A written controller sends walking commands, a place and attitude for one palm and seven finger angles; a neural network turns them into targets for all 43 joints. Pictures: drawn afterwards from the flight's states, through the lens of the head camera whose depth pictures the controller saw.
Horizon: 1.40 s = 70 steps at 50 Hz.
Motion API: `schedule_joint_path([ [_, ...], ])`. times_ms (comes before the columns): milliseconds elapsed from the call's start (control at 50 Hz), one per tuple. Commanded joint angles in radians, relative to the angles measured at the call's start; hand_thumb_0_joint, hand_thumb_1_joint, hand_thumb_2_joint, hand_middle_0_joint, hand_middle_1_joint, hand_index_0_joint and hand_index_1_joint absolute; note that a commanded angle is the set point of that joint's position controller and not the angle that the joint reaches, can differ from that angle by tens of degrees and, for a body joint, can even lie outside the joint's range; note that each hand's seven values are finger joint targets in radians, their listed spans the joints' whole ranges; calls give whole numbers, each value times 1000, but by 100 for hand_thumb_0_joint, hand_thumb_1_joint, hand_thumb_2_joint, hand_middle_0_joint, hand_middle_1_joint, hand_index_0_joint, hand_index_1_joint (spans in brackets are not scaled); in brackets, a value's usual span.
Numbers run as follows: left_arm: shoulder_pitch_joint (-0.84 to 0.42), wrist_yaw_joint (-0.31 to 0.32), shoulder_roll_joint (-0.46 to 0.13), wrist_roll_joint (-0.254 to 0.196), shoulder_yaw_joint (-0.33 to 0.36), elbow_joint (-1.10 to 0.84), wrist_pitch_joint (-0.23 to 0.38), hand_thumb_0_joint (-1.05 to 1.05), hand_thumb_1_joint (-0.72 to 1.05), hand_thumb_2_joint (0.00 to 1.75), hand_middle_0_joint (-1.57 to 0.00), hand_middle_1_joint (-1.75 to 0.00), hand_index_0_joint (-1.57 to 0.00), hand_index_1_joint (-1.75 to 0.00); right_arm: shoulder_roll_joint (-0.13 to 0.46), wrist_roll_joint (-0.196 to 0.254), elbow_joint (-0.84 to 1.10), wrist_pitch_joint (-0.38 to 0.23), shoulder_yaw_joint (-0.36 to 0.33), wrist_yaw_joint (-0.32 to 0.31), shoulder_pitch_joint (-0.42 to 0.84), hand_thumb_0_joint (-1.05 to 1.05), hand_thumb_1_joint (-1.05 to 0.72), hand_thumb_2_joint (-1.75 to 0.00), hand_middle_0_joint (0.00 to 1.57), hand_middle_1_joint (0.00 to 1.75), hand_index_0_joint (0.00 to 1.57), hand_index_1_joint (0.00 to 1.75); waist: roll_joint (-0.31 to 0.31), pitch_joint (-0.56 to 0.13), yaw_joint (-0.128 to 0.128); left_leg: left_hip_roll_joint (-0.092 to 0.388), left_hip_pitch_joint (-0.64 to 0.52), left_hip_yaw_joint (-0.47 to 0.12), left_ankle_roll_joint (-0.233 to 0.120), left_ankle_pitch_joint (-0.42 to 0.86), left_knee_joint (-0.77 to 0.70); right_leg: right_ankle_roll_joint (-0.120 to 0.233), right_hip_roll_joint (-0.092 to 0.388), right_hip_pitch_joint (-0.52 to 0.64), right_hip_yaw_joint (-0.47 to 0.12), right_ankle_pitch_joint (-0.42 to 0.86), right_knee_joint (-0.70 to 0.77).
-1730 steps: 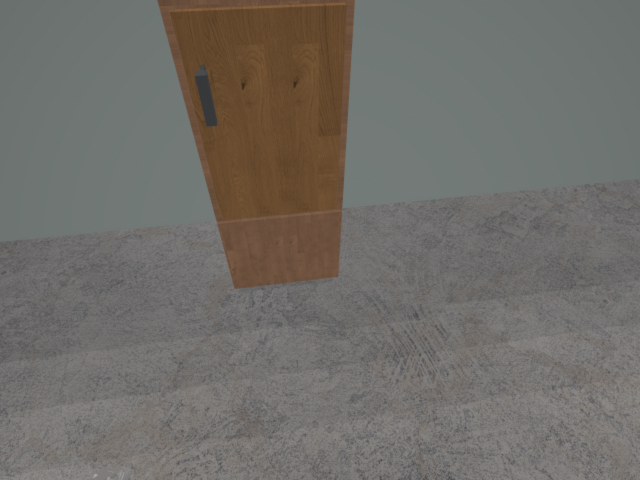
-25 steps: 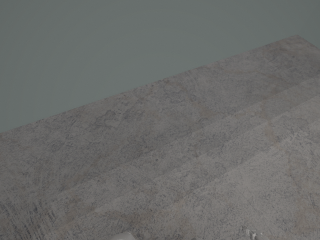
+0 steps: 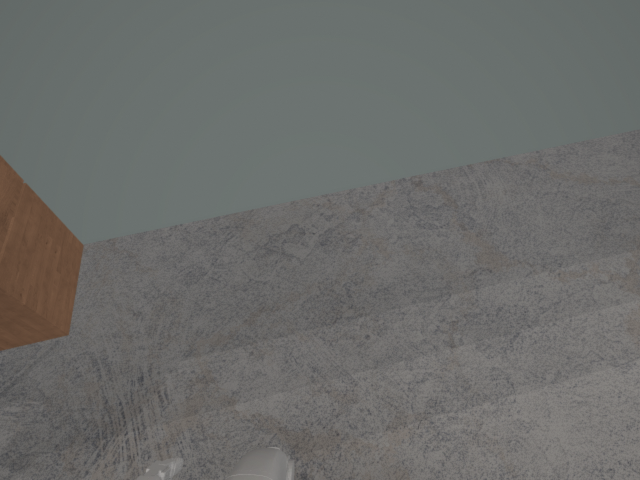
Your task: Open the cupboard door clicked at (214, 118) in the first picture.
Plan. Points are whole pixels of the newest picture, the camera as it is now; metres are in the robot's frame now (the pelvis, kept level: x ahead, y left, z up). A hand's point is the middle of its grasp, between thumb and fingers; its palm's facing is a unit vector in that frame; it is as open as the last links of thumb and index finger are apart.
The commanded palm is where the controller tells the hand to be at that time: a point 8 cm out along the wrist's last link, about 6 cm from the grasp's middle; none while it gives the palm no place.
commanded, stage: turn to face it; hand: left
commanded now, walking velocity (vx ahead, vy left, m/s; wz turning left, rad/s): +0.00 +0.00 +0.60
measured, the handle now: out of the picture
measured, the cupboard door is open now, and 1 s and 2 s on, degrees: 43 43 43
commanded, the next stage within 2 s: take the last steps up to it in 1.56 s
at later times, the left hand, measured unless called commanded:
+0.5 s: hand out of the picture +0.04 +0.26 -0.16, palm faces +0.31 -0.92 -0.24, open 7.4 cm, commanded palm none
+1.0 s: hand out of the picture -0.02 +0.18 -0.16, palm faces +0.59 -0.78 -0.23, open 7.4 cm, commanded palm none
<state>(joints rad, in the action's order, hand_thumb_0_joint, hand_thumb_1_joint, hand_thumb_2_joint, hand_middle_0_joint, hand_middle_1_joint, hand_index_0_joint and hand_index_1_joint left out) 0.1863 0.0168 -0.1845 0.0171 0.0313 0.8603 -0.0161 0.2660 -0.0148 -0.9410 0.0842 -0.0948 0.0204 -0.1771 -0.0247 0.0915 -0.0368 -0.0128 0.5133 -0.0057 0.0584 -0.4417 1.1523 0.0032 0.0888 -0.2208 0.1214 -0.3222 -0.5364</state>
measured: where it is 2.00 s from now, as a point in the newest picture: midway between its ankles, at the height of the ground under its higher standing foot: outside the picture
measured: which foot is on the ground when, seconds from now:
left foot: up 0.00-0.22, down 0.24-0.68, up 0.70-1.00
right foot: down 0.00-0.24, up 0.26-0.66, down 0.68-1.00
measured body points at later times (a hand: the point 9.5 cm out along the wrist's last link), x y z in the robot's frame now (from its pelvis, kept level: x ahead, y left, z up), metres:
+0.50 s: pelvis +0.01 +0.02 +0.00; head +0.05 +0.06 +0.45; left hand +0.02 +0.31 -0.15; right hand +0.18 -0.20 -0.13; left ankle +0.00 +0.12 -0.74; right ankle +0.05 -0.14 -0.67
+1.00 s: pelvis +0.04 -0.01 +0.00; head +0.09 +0.02 +0.44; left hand -0.05 +0.22 -0.15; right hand +0.26 -0.18 -0.15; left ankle -0.03 +0.10 -0.70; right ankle +0.06 -0.13 -0.74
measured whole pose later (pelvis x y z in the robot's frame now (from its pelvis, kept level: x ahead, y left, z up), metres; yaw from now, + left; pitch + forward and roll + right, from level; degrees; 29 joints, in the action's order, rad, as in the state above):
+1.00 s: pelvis +0.04 -0.01 +0.00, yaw +37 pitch +0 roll +2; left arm 0.23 0.01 -0.19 0.02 0.04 0.88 -0.01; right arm 0.25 -0.01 -0.94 0.09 -0.08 0.03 -0.13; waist 0.03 0.12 -0.01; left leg 0.02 0.40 0.07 0.06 -0.43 0.83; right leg -0.02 0.14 -0.16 0.23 -0.36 -0.53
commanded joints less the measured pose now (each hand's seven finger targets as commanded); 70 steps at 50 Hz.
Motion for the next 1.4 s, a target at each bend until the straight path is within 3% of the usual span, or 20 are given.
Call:
schedule_joint_path([
  [0,54,19,-196,6,57,-56,30,0,90,90,-20,-30,-20,-30,29,5,99,-31,6,10,90,0,-90,-90,20,30,20,30,212,-103,52,41,53,49,21,-2,-138,94,238,197,-70,650,144],
  [100,108,14,-235,14,73,-27,25,0,90,90,-20,-30,-20,-30,16,8,114,-43,19,14,134,0,-90,-90,20,30,20,30,252,-116,86,19,-58,117,-3,-7,-392,96,270,218,-37,713,78],
  [180,60,4,-232,0,77,-32,19,0,90,90,-20,-30,-20,-30,73,1,89,-55,3,9,3,0,-90,-90,20,30,20,30,154,-170,-2,19,-358,103,-39,262,-685,11,244,47,48,549,-139],
  [220,-10,-2,-120,-10,45,-107,7,0,90,90,-20,-30,-20,-30,268,-6,64,-64,-45,-10,-155,0,-90,-90,20,30,20,30,-296,-252,-87,437,-587,-453,-282,911,-768,-100,25,-372,26,-371,-575],
  [240,-45,4,-157,-1,49,-119,-6,0,90,90,-20,-30,-20,-30,261,-2,48,-59,-38,-17,-173,0,-90,-90,20,30,20,30,-166,-259,-77,457,-573,-401,-327,889,-742,-78,43,-393,-94,-352,-648],
  [340,-18,-10,-149,5,61,-47,-23,0,90,90,-20,-30,-20,-30,160,-8,104,-72,-6,-38,23,0,-90,-90,20,30,20,30,-104,-109,19,249,-316,-242,-211,483,-825,-88,26,-338,-127,-76,-634],
  [520,-63,-8,-132,-1,52,-81,-15,0,90,90,-20,-30,-20,-30,167,-14,94,-64,-19,-29,-10,0,-90,-90,20,30,20,30,-130,-128,7,210,-295,-319,-218,412,-805,-85,-47,-207,-104,-98,-295],
  [600,19,-1,-139,-10,56,-67,2,0,90,90,-20,-30,-20,-30,160,-7,106,-59,-25,-29,22,0,-90,-90,20,30,20,30,-122,-164,48,169,-213,-354,-186,499,-716,-68,-87,17,-93,14,-13],
  [620,64,5,-163,-9,64,-58,11,0,90,90,-20,-30,-20,-30,141,1,114,-59,-23,-27,38,0,-90,-90,20,30,20,30,-73,-180,76,127,-139,-334,-147,430,-662,-60,-53,141,-117,102,126],
  [660,99,17,-301,15,86,-58,21,0,90,90,-20,-30,-20,-30,54,10,147,-61,-12,-17,46,0,-90,-90,20,30,20,30,335,-162,102,-90,128,-40,-15,-158,-232,119,389,239,-524,189,290],
  [680,68,22,-286,6,79,-67,17,0,90,90,-20,-30,-20,-30,96,1,138,-52,-22,-13,38,0,-90,-90,20,30,20,30,249,-135,81,-25,87,-80,-24,-161,-50,168,422,108,-461,220,279],
  [720,-40,23,-192,2,57,-85,21,0,90,90,-20,-30,-20,-30,82,-5,91,-32,-24,-5,15,0,-90,-90,20,30,20,30,258,-72,20,17,102,-64,-8,-32,88,131,274,64,-291,299,244],
  [760,-41,17,-164,-2,46,-86,26,0,90,90,-20,-30,-20,-30,61,-3,82,-27,-13,5,15,0,-90,-90,20,30,20,30,238,-72,12,29,97,-20,12,33,80,103,217,92,-148,465,205],
  [940,105,14,-233,12,72,-23,25,0,90,90,-20,-30,-20,-30,15,7,108,-39,18,13,135,0,-90,-90,20,30,20,30,250,-102,85,22,-46,112,-1,-1,-377,99,272,214,-32,708,87],
  [980,97,11,-237,13,76,-17,24,0,90,90,-20,-30,-20,-30,25,7,105,-47,17,11,103,0,-90,-90,20,30,20,30,251,-122,64,12,-127,125,-16,44,-496,76,273,195,-12,704,26],
  [1020,66,4,-236,-3,78,-28,21,0,90,90,-20,-30,-20,-30,75,-1,78,-58,4,7,-10,0,-90,-90,20,30,20,30,151,-180,-8,12,-368,109,-42,280,-695,9,243,63,55,595,-162],
  [1060,-1,-3,-119,-12,43,-98,9,0,90,90,-20,-30,-20,-30,270,-6,55,-66,-43,-13,-159,0,-90,-90,20,30,20,30,-298,-267,-83,431,-601,-440,-283,956,-759,-95,24,-357,17,-367,-582],
  [1080,-45,5,-151,-4,43,-109,-6,0,90,90,-20,-30,-20,-30,246,0,39,-61,-34,-19,-177,0,-90,-90,20,30,20,30,-149,-253,-79,447,-569,-369,-313,932,-733,-75,49,-364,-90,-347,-637],
  [1200,17,-10,-135,1,53,-21,-22,0,90,90,-20,-30,-20,-30,146,-8,89,-78,6,-43,18,0,-90,-90,20,30,20,30,-97,-133,28,253,-341,-195,-219,580,-810,-85,20,-302,-114,-84,-613],
  [1380,21,-8,-111,-3,41,-28,-10,0,90,90,-20,-30,-20,-30,140,-13,76,-66,1,-35,16,0,-90,-90,20,30,20,30,-141,-117,31,227,-266,-241,-218,464,-788,-74,-57,-102,-64,-85,-205],
])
